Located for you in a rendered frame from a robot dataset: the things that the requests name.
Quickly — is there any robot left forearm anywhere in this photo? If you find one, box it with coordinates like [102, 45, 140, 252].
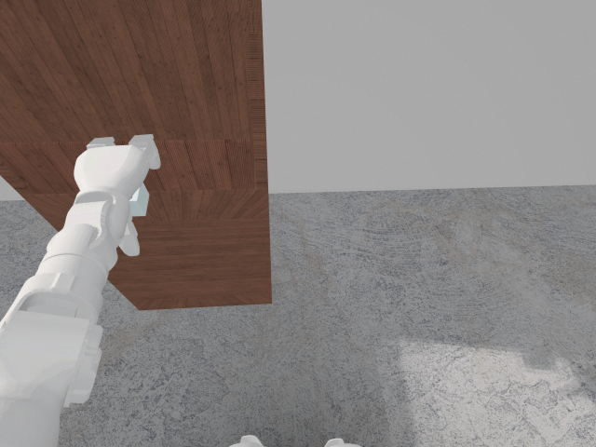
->
[0, 186, 130, 338]

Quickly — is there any drawer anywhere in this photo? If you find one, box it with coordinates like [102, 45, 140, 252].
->
[0, 139, 254, 195]

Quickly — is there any robot left hand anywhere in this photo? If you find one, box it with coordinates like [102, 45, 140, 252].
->
[74, 134, 161, 256]

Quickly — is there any cabinet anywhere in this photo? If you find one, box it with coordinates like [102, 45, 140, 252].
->
[0, 0, 272, 310]

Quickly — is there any handle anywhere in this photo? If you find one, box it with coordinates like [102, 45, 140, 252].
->
[129, 183, 149, 216]

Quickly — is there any left robot upper arm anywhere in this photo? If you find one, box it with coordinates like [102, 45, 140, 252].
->
[0, 310, 103, 447]

